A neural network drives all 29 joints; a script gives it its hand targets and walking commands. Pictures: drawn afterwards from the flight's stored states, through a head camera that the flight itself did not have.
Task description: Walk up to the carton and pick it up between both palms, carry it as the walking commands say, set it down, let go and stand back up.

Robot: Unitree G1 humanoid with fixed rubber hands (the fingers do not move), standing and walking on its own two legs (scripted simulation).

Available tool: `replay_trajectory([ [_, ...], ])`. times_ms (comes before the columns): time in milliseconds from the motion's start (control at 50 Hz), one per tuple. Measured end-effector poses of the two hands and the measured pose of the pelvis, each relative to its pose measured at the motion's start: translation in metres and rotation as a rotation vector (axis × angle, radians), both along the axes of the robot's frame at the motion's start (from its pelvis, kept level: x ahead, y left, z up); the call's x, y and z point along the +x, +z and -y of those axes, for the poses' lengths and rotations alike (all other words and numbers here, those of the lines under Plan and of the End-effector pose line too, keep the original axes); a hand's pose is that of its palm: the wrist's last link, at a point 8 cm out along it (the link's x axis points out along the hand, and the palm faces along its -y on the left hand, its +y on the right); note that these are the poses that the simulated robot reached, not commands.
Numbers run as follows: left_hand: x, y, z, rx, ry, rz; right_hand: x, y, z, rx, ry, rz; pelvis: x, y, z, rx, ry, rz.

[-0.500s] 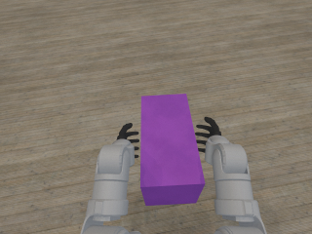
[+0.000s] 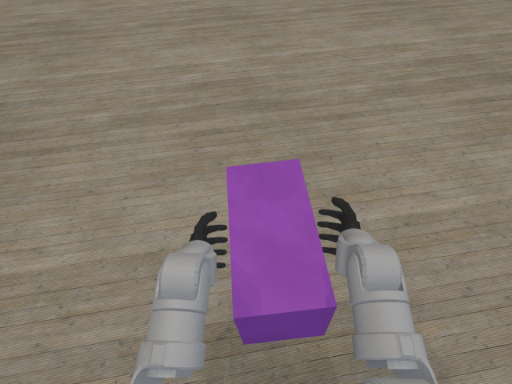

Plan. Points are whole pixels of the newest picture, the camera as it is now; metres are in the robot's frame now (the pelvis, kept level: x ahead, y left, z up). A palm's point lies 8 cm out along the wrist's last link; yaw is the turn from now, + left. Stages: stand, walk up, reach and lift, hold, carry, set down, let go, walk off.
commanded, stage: carry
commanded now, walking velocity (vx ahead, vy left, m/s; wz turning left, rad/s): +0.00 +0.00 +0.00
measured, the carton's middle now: (272, 247) +0.36 +0.00 -0.02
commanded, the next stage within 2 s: none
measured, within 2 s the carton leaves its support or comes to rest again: neither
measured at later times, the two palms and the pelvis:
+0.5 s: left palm (184, 266) +0.28 +0.14 +0.04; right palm (332, 251) +0.30 -0.09 +0.05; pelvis -0.01 +0.02 +0.00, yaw +0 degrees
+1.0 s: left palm (185, 256) +0.30 +0.14 +0.04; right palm (329, 250) +0.31 -0.09 +0.04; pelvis +0.00 +0.03 +0.01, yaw -1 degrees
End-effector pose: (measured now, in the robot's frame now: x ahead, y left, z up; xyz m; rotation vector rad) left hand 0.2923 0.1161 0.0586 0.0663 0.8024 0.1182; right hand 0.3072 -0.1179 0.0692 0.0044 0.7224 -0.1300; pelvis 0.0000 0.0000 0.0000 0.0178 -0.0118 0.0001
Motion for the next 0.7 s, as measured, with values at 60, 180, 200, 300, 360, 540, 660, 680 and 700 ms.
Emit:
replay_trajectory([
  [60,-0.002,-0.002,-0.001,0.001,-0.005,0.01,-0.002,0.0,-0.001,-0.014,0.006,0.009,-0.001,0.0,0.0,-0.005,0.001,0.0],
  [180,-0.006,-0.006,-0.006,-0.003,-0.011,0.018,-0.006,-0.005,-0.006,-0.012,0.01,0.014,-0.004,0.001,-0.005,-0.016,0.005,-0.003],
  [200,-0.007,-0.006,-0.008,-0.001,-0.009,0.024,-0.007,-0.004,-0.007,-0.009,0.01,0.018,-0.004,0.001,-0.006,-0.016,0.004,-0.004],
  [300,-0.009,-0.009,-0.015,0.001,-0.01,0.027,-0.008,-0.009,-0.014,-0.022,0.023,0.018,-0.007,0.001,-0.012,-0.018,0.0,-0.002],
  [360,-0.01,-0.013,-0.019,-0.001,-0.014,0.023,-0.009,-0.013,-0.018,-0.024,0.027,0.012,-0.007,0.002,-0.015,-0.02,-0.001,-0.003],
  [540,-0.01,-0.019,-0.027,-0.006,-0.02,0.042,-0.008,-0.017,-0.026,-0.036,0.029,0.025,-0.007,0.003,-0.024,-0.025,-0.007,-0.011],
  [660,-0.008,-0.02,-0.029,-0.001,-0.034,0.048,-0.008,-0.02,-0.027,-0.031,0.022,0.027,-0.006,0.004,-0.028,-0.023,-0.017,-0.014],
  [680,-0.008,-0.019,-0.029,0.0,-0.035,0.05,-0.009,-0.021,-0.027,-0.028,0.019,0.028,-0.006,0.004,-0.029,-0.023,-0.018,-0.014],
  [700,-0.007,-0.019,-0.029,0.001,-0.037,0.051,-0.009,-0.021,-0.027,-0.032,0.018,0.028,-0.006,0.004,-0.03,-0.024,-0.019,-0.015],
])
